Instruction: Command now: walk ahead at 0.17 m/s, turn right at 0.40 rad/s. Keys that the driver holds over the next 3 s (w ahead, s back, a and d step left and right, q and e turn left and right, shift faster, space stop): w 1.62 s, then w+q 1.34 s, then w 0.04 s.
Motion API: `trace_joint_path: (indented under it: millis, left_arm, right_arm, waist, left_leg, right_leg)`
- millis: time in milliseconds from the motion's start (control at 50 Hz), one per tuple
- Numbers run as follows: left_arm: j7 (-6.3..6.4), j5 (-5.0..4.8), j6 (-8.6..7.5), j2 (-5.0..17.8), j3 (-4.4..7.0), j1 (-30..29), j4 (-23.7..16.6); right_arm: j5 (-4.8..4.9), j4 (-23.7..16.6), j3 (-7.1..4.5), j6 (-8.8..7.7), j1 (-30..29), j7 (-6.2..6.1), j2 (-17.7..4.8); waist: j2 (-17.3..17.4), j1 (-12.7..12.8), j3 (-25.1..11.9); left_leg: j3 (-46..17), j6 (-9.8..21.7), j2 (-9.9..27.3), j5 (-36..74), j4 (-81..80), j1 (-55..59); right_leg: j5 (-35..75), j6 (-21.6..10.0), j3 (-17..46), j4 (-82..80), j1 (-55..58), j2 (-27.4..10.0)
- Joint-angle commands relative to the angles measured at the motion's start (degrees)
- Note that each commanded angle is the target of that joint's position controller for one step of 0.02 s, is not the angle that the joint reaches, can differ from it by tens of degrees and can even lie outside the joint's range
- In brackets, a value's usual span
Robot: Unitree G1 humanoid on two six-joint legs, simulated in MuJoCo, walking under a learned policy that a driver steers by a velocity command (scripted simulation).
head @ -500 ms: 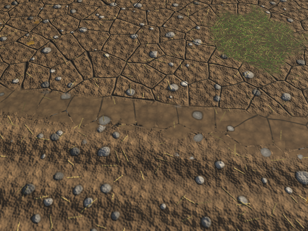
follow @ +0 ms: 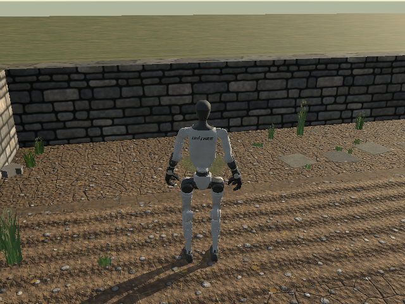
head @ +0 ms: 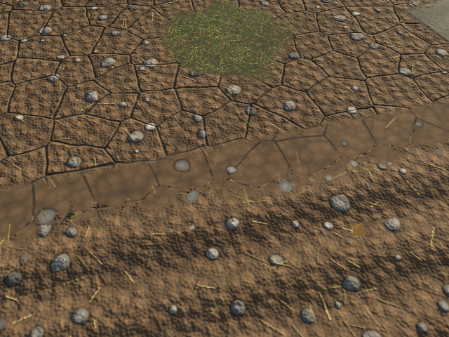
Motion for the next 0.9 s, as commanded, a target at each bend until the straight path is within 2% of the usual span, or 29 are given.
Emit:
trace_joint_path:
  millis: [20, 40, 60, 80, 100, 120, 140, 160, 220, 320, 420, 460, 480, 500, 520, 540, 560, 580, 600, 620, 640, 680, 720, 760, 800, 860, 900]
  left_arm:
    - [0.71, 1.07, -2.25, 5.55, 1.23, 9.16, -0.26]
    - [1.29, 1.50, -3.17, 12.14, 2.42, 14.21, -0.51]
    - [1.86, 1.22, -3.65, 14.49, 2.93, 14.58, -0.75]
    - [2.25, 1.04, -3.69, 10.58, 1.74, 12.94, 0.33]
    - [2.44, 0.64, -4.10, 7.79, 0.63, 9.88, 0.33]
    - [2.72, 0.45, -4.72, 7.06, 0.28, 7.62, 0.08]
    - [3.02, 0.39, -5.53, 6.37, 0.02, 7.10, 0.10]
    - [2.90, 0.33, -6.36, 5.93, -0.21, 7.63, 0.55]
    - [2.43, -0.04, -7.80, 6.43, -0.02, 11.26, 2.63]
    - [2.69, 0.21, -8.28, 6.18, -0.08, 16.02, 5.68]
    - [3.25, 0.47, -8.94, 6.83, -0.15, 18.77, 8.78]
    - [3.57, 0.53, -9.01, 7.49, -0.09, 18.33, 9.69]
    - [3.65, 0.63, -9.09, 7.91, -0.08, 17.05, 9.82]
    - [3.68, 0.79, -9.16, 8.55, 0.03, 16.31, 10.11]
    - [3.61, 0.80, -8.97, 9.01, 0.13, 15.59, 10.45]
    - [3.57, 0.55, -9.10, 8.34, -0.20, 15.74, 10.23]
    - [3.05, -1.25, -9.28, 2.51, -1.62, 20.17, 8.17]
    - [2.98, -0.05, -9.43, 4.69, -0.85, 20.06, 8.72]
    - [2.92, 0.52, -9.22, 6.00, -0.32, 16.27, 8.07]
    - [2.46, 0.65, -9.44, 5.77, -0.59, 13.66, 7.81]
    - [2.17, 0.68, -9.25, 4.34, -0.79, 12.77, 7.80]
    - [1.59, 1.71, -7.84, 3.00, -1.18, 14.54, 9.02]
    - [1.14, 1.69, -7.12, 2.22, -1.32, 13.47, 8.86]
    - [0.95, 1.71, -6.75, 2.09, -1.42, 8.61, 7.43]
    - [0.85, 1.80, -6.73, 2.01, -1.54, 3.22, 5.74]
    - [0.63, 1.48, -7.10, 0.54, -2.23, -3.71, 3.68]
    - [0.56, 1.25, -7.27, 0.04, -2.59, -7.48, 2.70]
  right_arm:
    - [0.18, -2.43, -1.76, 0.11, 0.18, 0.45, -6.48]
    - [-0.18, -6.10, 0.47, 0.18, -2.06, 1.36, 0.76]
    - [-1.46, -7.26, -0.68, 0.42, -6.41, 1.09, -4.52]
    - [-0.47, -7.05, -1.56, 0.27, -7.75, 1.70, -6.90]
    - [0.49, -5.61, -1.64, -0.39, -5.66, 2.65, -6.99]
    - [0.23, -3.90, -1.84, -1.03, -3.36, 3.17, -7.16]
    - [-0.66, -1.88, -1.92, -1.27, -1.04, 3.44, -7.11]
    - [-0.96, -0.72, -1.90, -1.29, 0.33, 3.56, -6.67]
    - [-0.57, -0.61, -1.63, -1.06, -1.58, 3.64, -5.08]
    - [-0.57, -2.46, -1.10, -1.26, -9.06, 3.57, -3.63]
    - [-0.27, -5.08, -0.25, -2.04, -14.90, 3.80, -2.49]
    - [-0.16, -5.37, -0.22, -2.28, -14.24, 3.54, -2.67]
    - [-0.01, -4.74, -0.36, -2.39, -11.65, 3.13, -2.90]
    - [0.10, -3.35, -0.82, -2.50, -7.07, 2.46, -3.73]
    - [0.09, -0.62, -1.47, -2.90, 1.39, 1.71, -4.74]
    - [-0.80, 2.22, -2.39, -3.55, 11.19, 0.83, -7.29]
    - [-2.05, 2.95, -4.06, -3.89, 17.76, 0.27, -14.40]
    - [-0.38, 3.45, -3.61, -3.75, 15.53, 1.03, -13.60]
    - [0.59, 2.95, -2.98, -3.64, 8.53, 1.22, -10.76]
    - [0.77, 2.21, -1.95, -3.89, 4.01, 1.49, -6.62]
    - [0.60, 2.44, -1.28, -4.28, 1.80, 1.52, -4.69]
    - [0.72, 3.80, -0.49, -5.23, 1.54, 1.43, -2.73]
    - [1.03, 5.50, -0.63, -6.22, 4.03, 1.57, -3.29]
    - [1.21, 6.92, -0.76, -6.54, 5.95, 1.60, -3.85]
    - [1.41, 8.20, -0.53, -6.51, 8.07, 1.56, -3.31]
    - [1.56, 9.71, -0.34, -6.55, 10.18, 1.49, -3.21]
    - [1.49, 10.73, -0.34, -6.62, 12.00, 1.23, -3.64]
  waist:
    - [0.06, 4.69, -6.98]
    - [-18.52, 6.79, -7.75]
    - [-13.99, 8.90, -0.45]
    - [-9.45, 7.17, 3.38]
    - [-9.18, 4.50, 4.94]
    - [-9.15, 2.92, 4.48]
    - [-8.90, 2.36, 3.37]
    - [-7.55, 1.89, 1.53]
    - [-5.61, 2.38, 0.88]
    - [-5.51, 4.78, 3.71]
    - [-5.86, 5.38, 4.97]
    - [-5.91, 4.24, 4.77]
    - [-6.06, 2.58, 3.53]
    - [-6.27, 0.41, 0.62]
    - [-4.79, -3.60, -4.26]
    - [-2.52, -7.49, -10.57]
    - [10.40, -6.75, -19.10]
    - [11.98, -4.83, -19.77]
    - [6.55, -1.75, -10.08]
    - [1.62, -0.57, -5.00]
    - [1.45, 1.13, -2.58]
    - [3.28, 3.10, -1.83]
    - [2.86, 3.49, -1.43]
    - [2.28, 3.00, 0.44]
    - [1.97, 1.94, 1.74]
    - [2.07, 0.44, 2.13]
    - [2.36, -0.71, 2.12]
  left_leg:
    - [-6.17, 4.91, 7.55, -7.31, 2.24, -10.86]
    - [1.02, 0.29, -0.34, -21.14, 21.78, -26.44]
    - [-6.54, 0.29, -3.05, -17.69, 26.69, -33.14]
    - [-10.03, 0.61, -0.20, -10.93, 27.64, -31.91]
    - [-10.32, 0.58, 0.27, -5.24, 26.18, -30.20]
    - [-10.12, 0.20, 0.57, -1.27, 24.88, -28.46]
    - [-9.15, -0.21, 0.42, 1.97, 25.82, -26.66]
    - [-8.88, -0.41, 0.18, 4.06, 26.73, -25.56]
    - [-8.44, -1.18, 0.35, 7.23, 26.36, -28.19]
    - [-8.03, -2.20, 0.48, 10.90, 18.74, -32.78]
    - [-6.62, 0.34, -1.21, 11.36, 8.51, -27.92]
    - [-5.92, 2.45, -2.38, 9.50, 5.61, -23.67]
    - [-5.26, 3.69, -3.84, 8.17, 4.00, -18.36]
    - [-4.42, 4.83, -6.06, 6.61, 3.10, -11.16]
    - [-3.61, 6.11, -8.18, 7.24, -0.22, -0.61]
    - [-8.38, 7.91, -3.74, 5.76, -1.54, 14.68]
    - [-35.05, 13.20, 14.03, -10.28, -6.74, 29.69]
    - [-54.47, 15.47, 18.82, -9.58, -16.81, 27.44]
    - [-45.75, 14.54, 16.96, -11.41, -16.52, 19.37]
    - [-37.65, 13.62, 14.69, -7.68, -17.80, 11.67]
    - [-31.50, 11.93, 11.51, -3.26, -19.46, 7.09]
    - [-24.06, 10.69, 8.00, 6.10, -21.36, 2.10]
    - [-20.91, 11.55, 7.39, 12.17, -22.83, 1.67]
    - [-18.44, 11.93, 6.77, 13.52, -24.86, 2.74]
    - [-16.21, 11.78, 5.65, 16.71, -25.56, 4.71]
    - [-12.81, 10.70, 3.91, 22.58, -24.79, 6.11]
    - [-12.00, 10.35, 4.24, 25.68, -24.25, 8.01]
  right_leg:
    - [1.24, -4.05, 3.12, -16.54, 19.72, 0.22]
    - [-15.91, -9.31, 30.66, -25.24, 26.66, -19.23]
    - [-14.54, -15.37, 40.35, -29.79, 16.83, -24.64]
    - [-15.00, -15.41, 34.20, -29.79, 13.87, -21.58]
    - [-11.84, -13.31, 28.84, -30.55, 12.29, -17.70]
    - [-5.71, -11.37, 24.09, -31.16, 13.14, -14.30]
    - [2.04, -10.65, 20.18, -30.92, 13.85, -12.13]
    - [9.00, -10.48, 17.57, -30.23, 14.91, -11.19]
    - [16.10, -11.14, 14.63, -29.99, 17.01, -11.12]
    - [18.05, -12.26, 13.50, -31.08, 18.80, -11.77]
    - [31.45, -11.78, 11.31, -28.71, 19.72, -13.29]
    - [38.03, -11.01, 10.70, -26.97, 20.22, -14.18]
    - [46.09, -10.04, 9.56, -24.28, 19.55, -13.92]
    - [56.76, -9.03, 8.52, -18.72, 19.19, -13.38]
    - [62.58, -7.88, 6.46, -8.12, 17.73, -11.45]
    - [53.06, -6.84, 4.68, 5.96, 8.88, -8.79]
    - [23.69, -4.04, 0.77, 28.41, -8.32, -0.24]
    - [-3.16, -4.84, 7.80, 37.87, -15.80, 5.14]
    - [0.80, -5.61, 9.43, 40.56, -19.33, 0.84]
    - [5.45, -5.85, 8.10, 37.53, -18.65, -1.88]
    - [7.57, -5.82, 6.90, 33.76, -17.09, -4.09]
    - [9.39, -4.62, 5.57, 30.61, -13.02, -5.62]
    - [10.94, -3.62, 4.33, 28.87, -14.40, -6.27]
    - [14.61, -2.43, 3.08, 25.37, -19.31, -7.54]
    - [18.62, -1.28, 1.85, 20.00, -23.19, -8.15]
    - [24.43, -0.43, -0.17, 8.69, -21.97, -7.12]
    - [26.82, -0.65, -1.38, 2.86, -20.14, -5.98]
